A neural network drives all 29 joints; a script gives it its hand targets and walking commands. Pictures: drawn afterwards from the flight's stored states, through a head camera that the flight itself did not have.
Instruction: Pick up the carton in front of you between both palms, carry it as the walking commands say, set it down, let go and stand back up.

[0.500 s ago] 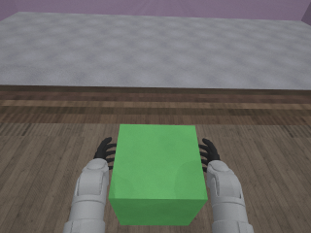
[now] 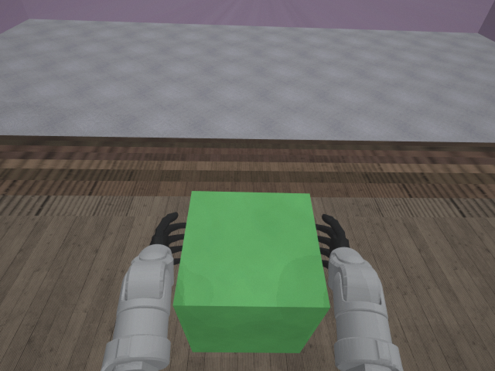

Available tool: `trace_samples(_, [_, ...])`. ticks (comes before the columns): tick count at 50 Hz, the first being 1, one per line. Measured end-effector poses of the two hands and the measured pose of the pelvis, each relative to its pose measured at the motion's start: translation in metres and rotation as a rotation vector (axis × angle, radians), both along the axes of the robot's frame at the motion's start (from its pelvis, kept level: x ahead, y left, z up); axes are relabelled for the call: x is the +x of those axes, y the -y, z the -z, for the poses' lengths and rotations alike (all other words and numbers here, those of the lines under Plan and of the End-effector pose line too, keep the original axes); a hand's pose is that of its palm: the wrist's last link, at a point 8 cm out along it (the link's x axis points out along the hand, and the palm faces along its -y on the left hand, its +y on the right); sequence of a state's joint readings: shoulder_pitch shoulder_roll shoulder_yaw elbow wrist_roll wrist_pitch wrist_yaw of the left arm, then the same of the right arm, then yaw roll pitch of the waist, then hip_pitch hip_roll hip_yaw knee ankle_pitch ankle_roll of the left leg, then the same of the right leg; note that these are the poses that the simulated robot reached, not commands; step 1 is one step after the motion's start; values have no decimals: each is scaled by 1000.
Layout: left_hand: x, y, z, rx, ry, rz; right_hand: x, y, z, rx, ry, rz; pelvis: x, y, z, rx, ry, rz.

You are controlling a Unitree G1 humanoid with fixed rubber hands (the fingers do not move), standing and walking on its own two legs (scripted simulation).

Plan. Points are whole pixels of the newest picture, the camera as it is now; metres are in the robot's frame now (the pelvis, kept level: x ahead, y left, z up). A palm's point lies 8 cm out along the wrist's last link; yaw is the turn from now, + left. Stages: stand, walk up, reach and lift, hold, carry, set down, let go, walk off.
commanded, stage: hold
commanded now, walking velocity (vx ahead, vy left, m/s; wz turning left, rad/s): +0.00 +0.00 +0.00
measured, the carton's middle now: (248, 276) +0.29 +0.00 -0.02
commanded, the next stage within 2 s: carry in 0.44 s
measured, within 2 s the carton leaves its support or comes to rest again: neither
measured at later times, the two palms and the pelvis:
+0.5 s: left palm (160, 256) +0.29 +0.15 +0.04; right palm (337, 258) +0.29 -0.15 +0.05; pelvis +0.01 +0.00 +0.00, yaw +0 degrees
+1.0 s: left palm (175, 192) +0.40 +0.14 +0.08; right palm (333, 199) +0.40 -0.16 +0.08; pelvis +0.16 -0.01 -0.01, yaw -2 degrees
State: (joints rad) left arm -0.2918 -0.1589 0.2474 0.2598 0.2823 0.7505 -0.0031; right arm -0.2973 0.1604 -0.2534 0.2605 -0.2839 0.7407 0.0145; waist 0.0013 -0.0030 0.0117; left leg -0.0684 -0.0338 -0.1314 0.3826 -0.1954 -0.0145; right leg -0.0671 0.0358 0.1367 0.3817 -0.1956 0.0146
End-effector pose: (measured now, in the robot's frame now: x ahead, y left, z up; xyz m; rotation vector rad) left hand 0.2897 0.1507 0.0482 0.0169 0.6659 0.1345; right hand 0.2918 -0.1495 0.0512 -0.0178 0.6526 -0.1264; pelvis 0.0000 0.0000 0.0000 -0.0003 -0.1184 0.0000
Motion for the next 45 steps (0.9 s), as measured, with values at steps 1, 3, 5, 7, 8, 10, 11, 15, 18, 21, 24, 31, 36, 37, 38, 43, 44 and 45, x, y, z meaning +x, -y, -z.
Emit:
trace_samples(1, [0,0,0,1,-2,1,0,0,0,-1,-2,-1,1,0,0,0,0,0])
trace_samples(3, [0,0,1,6,-7,3,1,0,1,-5,-7,-3,3,0,0,0,0,-1])
trace_samples(5, [1,0,2,10,-13,5,1,0,2,-8,-12,-5,5,0,-1,0,-1,-1])
trace_samples(7, [0,0,3,13,-16,8,1,0,3,-9,-16,-7,6,0,-1,0,-1,-2])
trace_samples(8, [0,0,3,15,-17,9,1,0,3,-10,-17,-7,7,0,-1,0,-2,-2])
trace_samples(10, [0,0,3,18,-18,10,0,0,4,-11,-18,-8,8,0,-2,0,-2,-2])
trace_samples(11, [0,0,3,18,-18,11,0,0,4,-12,-18,-8,9,0,-2,0,-3,-2])
trace_samples(15, [0,0,3,19,-15,12,0,0,3,-14,-15,-10,10,0,-2,0,-3,-2])
trace_samples(18, [-1,0,3,19,-15,12,0,0,3,-16,-14,-11,10,0,-2,0,-3,-2])
trace_samples(21, [-1,0,3,18,-16,11,-1,0,3,-16,-16,-11,9,0,-2,0,-1,-2])
trace_samples(24, [-2,0,4,17,-17,10,-2,0,3,-16,-17,-11,8,0,-1,0,-12,-1])
trace_samples(31, [9,4,-11,-4,39,-12,8,4,-8,14,38,8,16,5,6,6,-111,25])
trace_samples(36, [28,19,-25,-17,57,-21,25,19,-19,41,56,27,43,17,9,-2,-155,-8])
trace_samples(37, [32,20,-28,-23,48,-25,30,20,-22,39,46,28,50,19,7,6,-166,-19])
trace_samples(38, [36,20,-29,-28,37,-30,35,20,-25,40,36,28,57,20,5,15,-175,-24])
trace_samples(43, [64,10,-36,-40,23,-60,71,10,-35,57,21,20,94,14,3,37,-207,-25])
trace_samples(44, [71,7,-36,-42,33,-64,78,7,-35,61,32,20,103,11,7,33,-206,-23])
trace_samples(45, [78,4,-34,-48,44,-68,85,4,-34,60,41,17,112,9,11,36,-205,-15])
